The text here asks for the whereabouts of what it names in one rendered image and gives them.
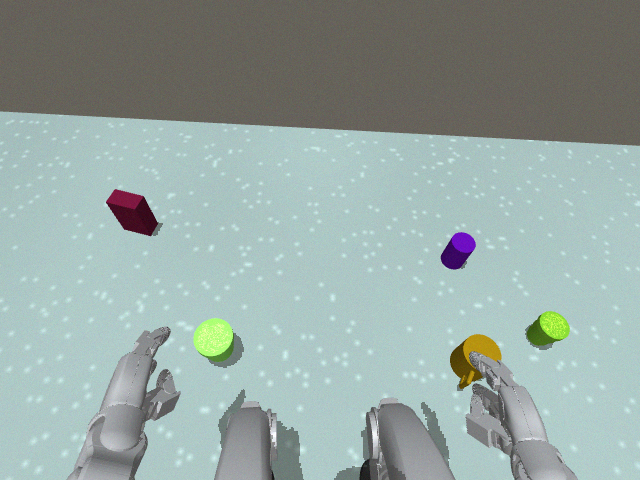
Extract left robot arm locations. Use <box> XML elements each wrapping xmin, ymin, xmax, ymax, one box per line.
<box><xmin>66</xmin><ymin>404</ymin><xmax>148</xmax><ymax>480</ymax></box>

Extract right robot arm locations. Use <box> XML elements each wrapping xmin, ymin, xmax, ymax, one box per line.
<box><xmin>510</xmin><ymin>440</ymin><xmax>578</xmax><ymax>480</ymax></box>

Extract right robot hand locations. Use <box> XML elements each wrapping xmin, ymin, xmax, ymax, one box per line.
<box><xmin>466</xmin><ymin>351</ymin><xmax>549</xmax><ymax>456</ymax></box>

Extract left robot hand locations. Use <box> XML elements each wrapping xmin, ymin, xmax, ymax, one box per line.
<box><xmin>99</xmin><ymin>327</ymin><xmax>181</xmax><ymax>421</ymax></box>

